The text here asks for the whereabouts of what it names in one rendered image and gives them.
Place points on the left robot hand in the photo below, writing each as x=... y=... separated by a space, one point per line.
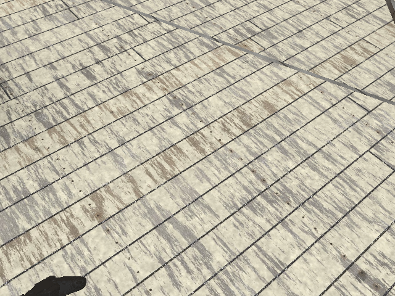
x=57 y=286

